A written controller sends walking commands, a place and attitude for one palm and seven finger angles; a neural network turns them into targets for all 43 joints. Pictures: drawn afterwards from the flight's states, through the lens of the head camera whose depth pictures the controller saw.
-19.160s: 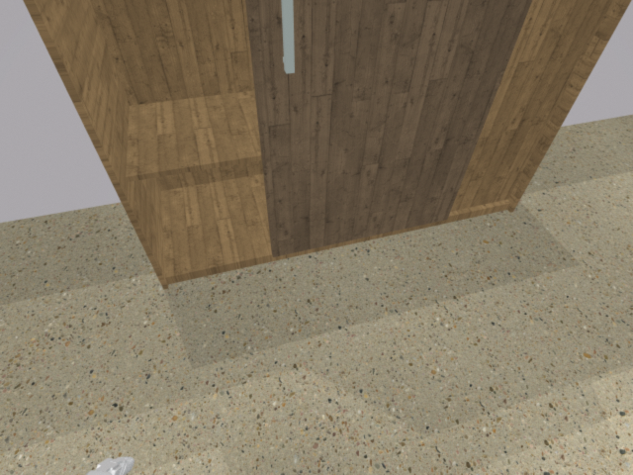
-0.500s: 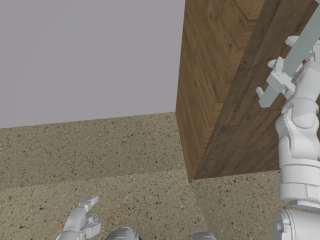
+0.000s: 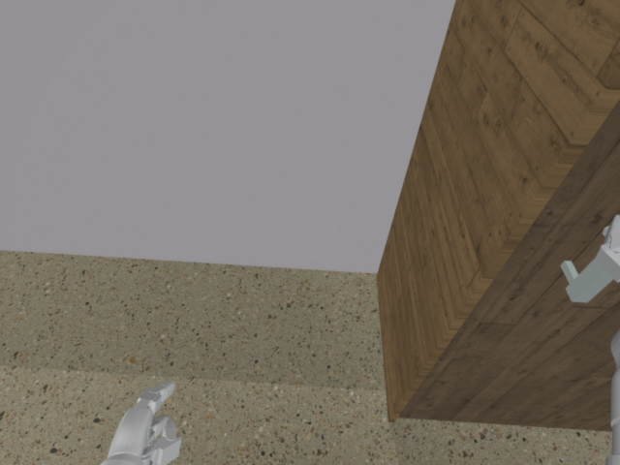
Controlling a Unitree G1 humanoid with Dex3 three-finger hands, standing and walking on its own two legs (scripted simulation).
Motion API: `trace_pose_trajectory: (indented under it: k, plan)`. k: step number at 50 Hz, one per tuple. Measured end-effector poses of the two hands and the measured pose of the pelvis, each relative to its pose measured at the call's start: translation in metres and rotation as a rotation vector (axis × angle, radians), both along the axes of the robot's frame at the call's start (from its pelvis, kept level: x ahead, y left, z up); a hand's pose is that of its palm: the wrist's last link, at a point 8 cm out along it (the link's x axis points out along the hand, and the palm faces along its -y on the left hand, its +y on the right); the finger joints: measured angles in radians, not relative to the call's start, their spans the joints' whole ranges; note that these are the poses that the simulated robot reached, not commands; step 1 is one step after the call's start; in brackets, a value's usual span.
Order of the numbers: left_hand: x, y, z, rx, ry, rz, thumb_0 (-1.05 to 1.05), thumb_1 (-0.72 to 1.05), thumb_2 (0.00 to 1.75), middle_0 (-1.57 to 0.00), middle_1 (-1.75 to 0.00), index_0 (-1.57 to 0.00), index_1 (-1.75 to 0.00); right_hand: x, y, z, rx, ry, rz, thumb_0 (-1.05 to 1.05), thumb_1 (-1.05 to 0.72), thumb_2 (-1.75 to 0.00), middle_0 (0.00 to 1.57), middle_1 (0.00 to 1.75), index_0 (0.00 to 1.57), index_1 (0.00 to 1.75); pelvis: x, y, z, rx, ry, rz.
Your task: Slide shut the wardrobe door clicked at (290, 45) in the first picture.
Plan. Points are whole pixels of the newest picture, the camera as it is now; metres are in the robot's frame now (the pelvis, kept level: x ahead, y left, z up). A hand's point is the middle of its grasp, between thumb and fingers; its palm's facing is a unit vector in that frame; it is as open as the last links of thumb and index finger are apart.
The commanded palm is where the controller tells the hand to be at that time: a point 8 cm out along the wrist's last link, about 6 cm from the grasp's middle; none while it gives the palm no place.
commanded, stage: stop walking and hold the door there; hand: right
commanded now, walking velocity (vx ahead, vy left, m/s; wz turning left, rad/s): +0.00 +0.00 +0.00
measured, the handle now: out of the picture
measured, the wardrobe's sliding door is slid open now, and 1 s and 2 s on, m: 0.00 0.00 0.00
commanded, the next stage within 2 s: loosen the grip on the handle in 2.00 s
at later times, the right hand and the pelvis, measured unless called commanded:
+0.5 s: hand (615, 250) +0.33 -0.33 +0.16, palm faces +0.53 +0.81 -0.24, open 6.5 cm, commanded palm +0.28 -0.35 +0.15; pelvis +0.01 -0.02 +0.00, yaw +1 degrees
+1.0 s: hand (615, 253) +0.33 -0.32 +0.16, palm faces +0.36 +0.92 -0.16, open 5.9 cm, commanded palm +0.29 -0.35 +0.15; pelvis -0.03 -0.10 +0.00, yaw +1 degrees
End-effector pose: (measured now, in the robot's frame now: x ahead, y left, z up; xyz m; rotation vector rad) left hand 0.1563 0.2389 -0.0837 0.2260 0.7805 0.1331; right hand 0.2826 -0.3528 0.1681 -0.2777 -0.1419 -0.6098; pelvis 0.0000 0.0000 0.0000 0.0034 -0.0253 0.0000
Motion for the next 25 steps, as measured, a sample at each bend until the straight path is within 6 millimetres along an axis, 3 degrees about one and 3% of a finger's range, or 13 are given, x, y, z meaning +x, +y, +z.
trace_pose_trajectory:
  k: [9, 25]
  plan:
    - [-0.013, 0.004, -0.006, 0.012, 0.046, 0.046, 0.01, 0.90, 0.90, -0.20, -0.30, -0.21, -0.30, 0.000, -0.001, 0.000, -0.010, 0.003, 0.006, -0.08, -0.65, -0.79, 0.46, 1.41, 0.22, 1.35, 0.009, -0.004, 0.002, -0.001, 0.009, 0.008]
    - [-0.015, 0.000, 0.003, 0.032, 0.013, 0.084, 0.01, 0.90, 0.90, -0.20, -0.30, -0.20, -0.30, 0.001, -0.006, -0.001, -0.033, 0.004, 0.065, -0.09, -0.65, -0.79, 0.46, 1.41, 0.23, 1.37, 0.006, -0.019, 0.003, 0.005, 0.008, 0.014]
